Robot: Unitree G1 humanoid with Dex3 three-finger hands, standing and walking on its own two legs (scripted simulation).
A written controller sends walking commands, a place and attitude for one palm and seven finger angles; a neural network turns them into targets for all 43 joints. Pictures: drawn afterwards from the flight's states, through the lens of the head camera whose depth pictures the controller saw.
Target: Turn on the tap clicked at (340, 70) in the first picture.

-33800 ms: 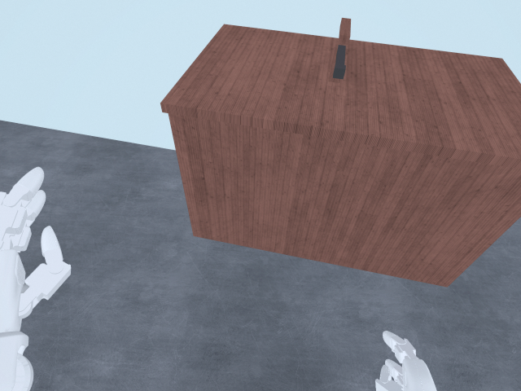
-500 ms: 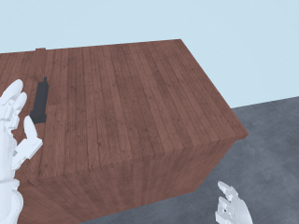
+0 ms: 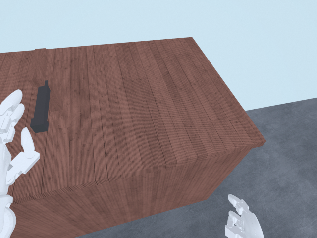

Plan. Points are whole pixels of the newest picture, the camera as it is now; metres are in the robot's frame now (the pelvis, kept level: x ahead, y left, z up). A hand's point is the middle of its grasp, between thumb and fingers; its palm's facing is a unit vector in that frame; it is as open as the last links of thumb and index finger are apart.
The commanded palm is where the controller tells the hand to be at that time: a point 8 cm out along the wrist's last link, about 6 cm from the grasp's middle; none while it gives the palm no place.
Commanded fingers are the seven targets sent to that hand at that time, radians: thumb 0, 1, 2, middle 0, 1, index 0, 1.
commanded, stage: look again from close up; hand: left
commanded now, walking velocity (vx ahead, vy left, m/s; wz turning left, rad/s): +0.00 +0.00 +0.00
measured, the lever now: (39, 124) +0.33 +0.33 +0.08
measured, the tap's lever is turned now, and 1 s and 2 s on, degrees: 0 0 0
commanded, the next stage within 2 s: turn the palm inward beside the body in 0.20 s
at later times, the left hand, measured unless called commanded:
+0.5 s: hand (27, 138) +0.23 +0.25 +0.19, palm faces +0.37 -0.88 -0.30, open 7.4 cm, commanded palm +0.16 +0.28 +0.17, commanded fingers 0.00 0.90 0.90 -0.20 -0.30 -0.20 -0.30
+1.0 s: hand (68, 171) +0.20 +0.19 +0.15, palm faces +0.42 -0.85 -0.32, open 7.4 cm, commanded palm +0.13 +0.24 +0.16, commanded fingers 0.00 0.90 0.90 -0.20 -0.30 -0.20 -0.30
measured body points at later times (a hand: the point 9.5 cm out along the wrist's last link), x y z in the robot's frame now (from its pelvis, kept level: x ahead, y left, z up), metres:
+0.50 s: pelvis +0.00 +0.00 -0.01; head -0.01 -0.01 +0.44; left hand +0.20 +0.30 +0.21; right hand +0.19 -0.22 -0.09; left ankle -0.02 +0.09 -0.74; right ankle +0.04 -0.12 -0.74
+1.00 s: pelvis -0.02 -0.07 -0.02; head -0.02 -0.11 +0.42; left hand +0.17 +0.23 +0.16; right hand +0.20 -0.28 -0.11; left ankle -0.02 +0.08 -0.74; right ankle +0.04 -0.12 -0.74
